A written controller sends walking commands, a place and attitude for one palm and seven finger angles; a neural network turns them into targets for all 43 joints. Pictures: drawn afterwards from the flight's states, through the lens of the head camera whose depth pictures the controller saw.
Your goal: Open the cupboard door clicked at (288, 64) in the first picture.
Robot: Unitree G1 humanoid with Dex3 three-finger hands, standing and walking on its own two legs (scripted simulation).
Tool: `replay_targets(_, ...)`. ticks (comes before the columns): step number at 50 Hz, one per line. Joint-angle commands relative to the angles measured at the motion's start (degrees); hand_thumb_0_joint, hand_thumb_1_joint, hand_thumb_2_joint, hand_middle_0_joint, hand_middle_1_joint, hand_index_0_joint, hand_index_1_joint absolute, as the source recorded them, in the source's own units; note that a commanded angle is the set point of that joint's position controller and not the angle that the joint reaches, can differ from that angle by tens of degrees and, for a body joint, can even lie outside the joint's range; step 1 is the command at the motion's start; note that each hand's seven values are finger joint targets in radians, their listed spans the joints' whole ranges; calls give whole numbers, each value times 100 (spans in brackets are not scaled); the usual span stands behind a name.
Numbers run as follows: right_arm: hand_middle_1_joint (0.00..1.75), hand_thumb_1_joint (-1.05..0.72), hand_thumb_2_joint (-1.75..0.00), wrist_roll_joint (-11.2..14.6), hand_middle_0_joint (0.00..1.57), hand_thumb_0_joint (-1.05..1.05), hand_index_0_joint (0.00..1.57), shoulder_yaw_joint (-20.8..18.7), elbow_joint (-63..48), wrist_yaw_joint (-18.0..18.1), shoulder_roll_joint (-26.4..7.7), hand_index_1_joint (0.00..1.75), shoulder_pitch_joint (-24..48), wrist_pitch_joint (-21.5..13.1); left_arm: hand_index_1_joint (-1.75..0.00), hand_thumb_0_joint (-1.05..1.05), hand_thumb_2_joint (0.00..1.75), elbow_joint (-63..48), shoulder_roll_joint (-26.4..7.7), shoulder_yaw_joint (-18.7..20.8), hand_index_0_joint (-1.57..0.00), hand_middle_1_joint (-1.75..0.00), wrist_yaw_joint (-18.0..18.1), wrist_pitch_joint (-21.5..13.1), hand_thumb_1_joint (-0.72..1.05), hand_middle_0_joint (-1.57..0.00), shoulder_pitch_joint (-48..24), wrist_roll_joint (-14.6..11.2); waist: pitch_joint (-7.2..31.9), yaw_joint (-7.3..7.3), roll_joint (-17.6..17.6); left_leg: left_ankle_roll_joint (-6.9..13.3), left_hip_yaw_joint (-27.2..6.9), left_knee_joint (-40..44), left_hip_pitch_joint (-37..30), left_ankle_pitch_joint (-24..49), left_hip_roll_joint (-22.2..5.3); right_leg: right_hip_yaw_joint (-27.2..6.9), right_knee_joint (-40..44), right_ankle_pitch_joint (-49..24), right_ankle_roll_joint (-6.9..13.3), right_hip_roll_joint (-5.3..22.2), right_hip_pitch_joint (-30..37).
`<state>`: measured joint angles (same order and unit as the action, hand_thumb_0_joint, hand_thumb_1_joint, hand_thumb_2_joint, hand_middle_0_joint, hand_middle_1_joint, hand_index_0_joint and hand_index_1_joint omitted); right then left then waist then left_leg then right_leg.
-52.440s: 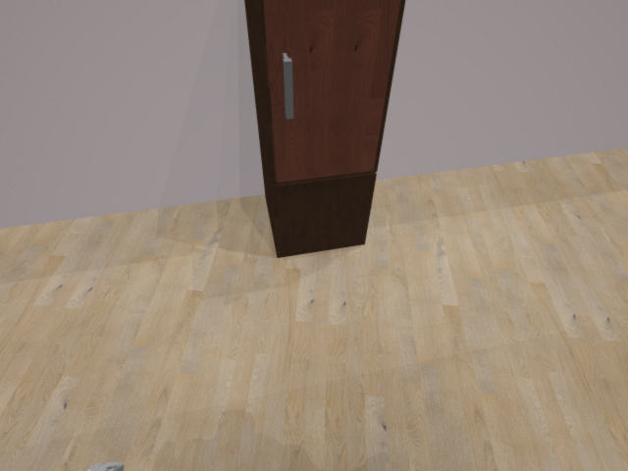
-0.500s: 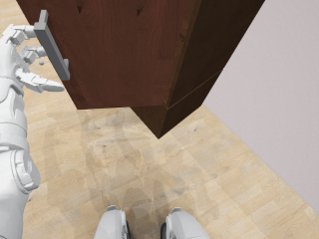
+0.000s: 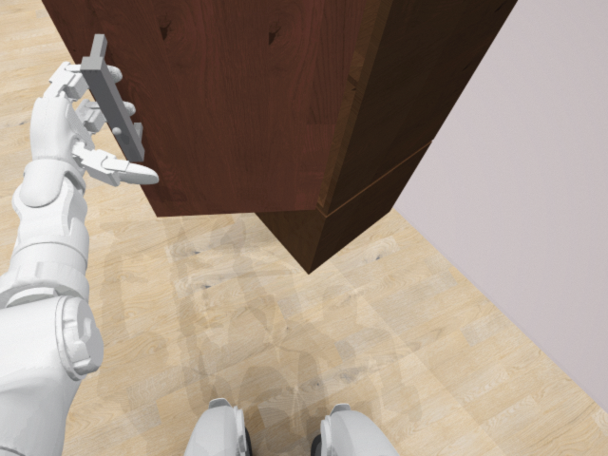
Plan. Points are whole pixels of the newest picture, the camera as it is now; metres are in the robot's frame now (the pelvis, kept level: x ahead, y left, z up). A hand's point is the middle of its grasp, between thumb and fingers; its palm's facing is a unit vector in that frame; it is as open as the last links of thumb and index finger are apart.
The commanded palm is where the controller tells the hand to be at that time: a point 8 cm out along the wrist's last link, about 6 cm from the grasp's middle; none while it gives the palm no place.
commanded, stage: slide the fingers in behind the handle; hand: left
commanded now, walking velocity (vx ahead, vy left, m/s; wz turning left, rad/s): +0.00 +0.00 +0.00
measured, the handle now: (119, 104) +0.55 +0.21 +0.08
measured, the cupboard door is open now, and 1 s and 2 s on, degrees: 56 56 73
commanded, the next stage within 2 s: close the thumb around the handle in 0.60 s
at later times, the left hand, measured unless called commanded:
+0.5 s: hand (136, 131) +0.50 +0.18 +0.08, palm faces +0.06 -1.00 -0.03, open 14.1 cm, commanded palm +0.48 +0.22 +0.08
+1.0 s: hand (134, 131) +0.50 +0.18 +0.08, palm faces +0.04 -1.00 -0.02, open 11.4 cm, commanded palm +0.48 +0.23 +0.08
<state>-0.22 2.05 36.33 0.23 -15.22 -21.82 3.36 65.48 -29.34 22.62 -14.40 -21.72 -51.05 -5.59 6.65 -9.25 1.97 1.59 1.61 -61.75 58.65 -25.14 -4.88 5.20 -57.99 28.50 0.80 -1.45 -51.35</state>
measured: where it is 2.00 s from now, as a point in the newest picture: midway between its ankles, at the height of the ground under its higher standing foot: outside the picture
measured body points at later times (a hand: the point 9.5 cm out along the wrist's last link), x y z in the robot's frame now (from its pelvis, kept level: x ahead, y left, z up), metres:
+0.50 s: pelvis +0.00 -0.01 +0.00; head +0.12 +0.00 +0.43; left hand +0.49 +0.23 +0.09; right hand +0.00 -0.27 -0.12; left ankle +0.03 +0.10 -0.66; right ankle -0.01 -0.12 -0.66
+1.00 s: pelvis +0.00 -0.01 +0.00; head +0.12 +0.01 +0.43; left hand +0.49 +0.24 +0.09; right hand +0.01 -0.27 -0.11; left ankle +0.03 +0.10 -0.66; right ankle -0.01 -0.12 -0.66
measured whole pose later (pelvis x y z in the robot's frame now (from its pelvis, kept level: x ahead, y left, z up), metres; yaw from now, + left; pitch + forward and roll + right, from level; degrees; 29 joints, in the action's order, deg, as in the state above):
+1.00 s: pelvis +0.00 -0.01 +0.00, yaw +0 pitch +22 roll -3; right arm -0.2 1.6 36.9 0.0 -15.3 -22.0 3.2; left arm 65.7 -27.4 21.7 -12.1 -22.9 -50.6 -5.6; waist 6.9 -9.0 2.3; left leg 0.8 1.5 -61.2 58.0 -24.8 -4.9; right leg 5.1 -58.4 28.8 1.5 -1.6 -51.3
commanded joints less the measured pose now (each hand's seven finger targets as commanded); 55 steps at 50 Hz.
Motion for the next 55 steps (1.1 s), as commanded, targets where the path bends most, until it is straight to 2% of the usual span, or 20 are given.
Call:
replay_targets(1,30,-90,-90,-20,20,0,20,-429,-189,10,-1006,30,-958,-87,-120,0,30,-1244,-1055,-72,-30,-120,83,-487,-50,-30,-2512,-81,2674,-100,793,-16,-595,548,-3136,2339,214,-196,655,-1980,35,-259,132)
replay_targets(3,30,-90,-90,-31,20,0,20,-431,-194,7,-1002,30,-985,-82,-120,0,30,-1132,-867,-168,-30,-120,141,-463,-50,-30,-2531,-83,2555,-151,646,13,-592,551,-3063,2292,232,-186,675,-1965,40,-265,110)
replay_targets(7,30,-90,-90,-52,20,0,20,-444,-183,-8,-997,30,-979,-84,-120,0,30,-1216,-878,-138,-30,-120,331,-475,-50,-30,-2679,-14,2704,-114,688,-2,-601,562,-3060,2191,241,-205,657,-1883,37,-241,122)
replay_targets(12,30,-90,-90,-78,20,0,20,-435,-186,-38,-1000,30,-994,-81,-120,0,30,-1143,-1135,33,-30,-120,516,-585,-50,-30,-2661,138,2697,-71,606,11,-547,540,-2841,2097,265,-257,637,-1932,27,-231,280)
replay_targets(15,30,-90,-90,-62,20,0,20,-440,-201,-48,-969,30,-958,-80,-120,0,30,-1248,-925,-128,-30,-120,453,-658,-50,-30,-2616,112,2839,-88,691,18,-517,516,-2957,2162,279,-280,652,-2039,30,-236,307)
replay_targets(17,30,-90,-90,-47,20,0,20,-445,-183,-23,-998,30,-969,-69,-120,0,30,-1183,-1032,-39,-30,-120,407,-632,-50,-30,-2634,42,2740,-110,487,37,-502,545,-2798,2028,276,-302,696,-2020,13,-243,431)
replay_targets(19,30,-90,-90,-36,20,0,20,-443,-187,-21,-974,30,-955,-83,-120,0,30,-1315,-938,-95,-30,-120,341,-671,-50,-30,-2589,-7,2909,-41,705,18,-499,539,-2950,2183,287,-299,659,-2130,33,-237,449)
replay_targets(24,30,-90,-90,-22,20,0,20,-434,-148,0,-983,30,-955,-82,-120,0,30,-1119,-1026,-31,-30,-120,322,-637,-50,-30,-2486,-30,2609,-75,462,57,-452,558,-2653,1975,305,-342,732,-2115,9,-239,557)
replay_targets(30,30,-90,-90,-4,20,0,20,-414,-123,35,-990,30,-942,-93,-120,0,30,-885,-1076,-79,-30,-120,250,-542,-50,-30,-2627,-24,2368,-167,468,74,-432,509,-2411,1758,310,-385,748,-1961,-9,-213,444)
replay_targets(33,30,-90,-90,-24,20,0,20,-422,-153,53,-1009,30,-985,-121,-120,0,30,-1123,-1296,91,-30,-120,240,-569,-50,-30,-2735,-45,2712,-99,634,83,-421,462,-2529,1953,318,-416,687,-2134,9,-207,581)
replay_targets(35,30,-90,-90,-16,20,0,20,-416,-165,31,-976,30,-949,-124,-120,0,30,-1082,-1159,26,-30,-120,222,-561,-50,-30,-2580,-63,2807,-64,646,63,-423,455,-2603,2061,315,-389,664,-2219,0,-214,602)
replay_targets(36,30,-90,-90,-18,20,0,20,-425,-165,30,-990,30,-958,-128,-121,0,32,-1162,-1182,46,-30,-121,217,-559,-44,-30,-2619,-82,2838,-90,595,70,-429,454,-2623,2097,304,-385,667,-2262,-8,-217,616)
replay_targets(37,30,-90,-90,-16,20,0,20,-434,-178,40,-1006,30,-956,-109,-121,0,35,-1165,-1357,188,-31,-121,222,-551,-39,-31,-2489,-64,2878,-16,555,68,-399,447,-2557,2125,309,-412,663,-2338,-9,-214,747)
replay_targets(40,30,-90,-90,-8,20,0,20,-420,-185,29,-994,30,-939,-99,-123,0,42,-1050,-1180,37,-32,-123,214,-471,-22,-32,-2520,-62,2631,-117,487,84,-398,452,-2451,2010,303,-400,694,-2256,-33,-218,614)
replay_targets(41,30,-90,-90,-3,20,0,20,-425,-193,37,-1013,30,-953,-95,-124,0,44,-1109,-1303,120,-32,-124,219,-467,-16,-32,-2529,-63,2681,-77,447,82,-393,476,-2432,1965,306,-410,708,-2235,-29,-216,706)
replay_targets(43,30,-90,-90,-14,20,0,20,-433,-220,28,-987,30,-946,-111,-125,0,49,-1302,-1139,39,-33,-125,220,-512,-5,-33,-2578,-88,2799,-85,609,83,-405,461,-2656,2168,313,-384,671,-2353,0,-230,642)
replay_targets(44,30,-90,-90,-9,20,0,20,-444,-198,40,-1006,30,-949,-104,-125,0,52,-1300,-1350,211,-34,-125,231,-530,0,-34,-2507,-93,2907,-23,588,68,-398,449,-2655,2216,303,-401,666,-2412,-12,-220,726)
replay_targets(47,30,-90,-90,-4,20,0,20,-435,-195,19,-970,30,-918,-112,-127,0,59,-1276,-1064,-8,-35,-127,216,-540,17,-35,-2501,-97,2732,-72,577,59,-420,489,-2673,2123,301,-362,695,-2280,-11,-232,608)
replay_targets(52,30,-90,-90,14,20,0,20,-409,-190,48,-1002,30,-899,-100,-130,0,71,-1008,-1235,62,-37,-130,192,-466,45,-37,-2444,-70,2448,-105,418,72,-400,518,-2382,1864,309,-383,738,-2114,-15,-220,614)
replay_targets(55,30,-90,-90,-15,20,0,20,-420,-183,56,-1009,30,-918,-130,-132,0,78,-1257,-1405,223,-38,-132,183,-561,62,-38,-2576,-102,2834,-35,635,63,-414,469,-2616,2052,302,-402,689,-2211,-4,-219,651)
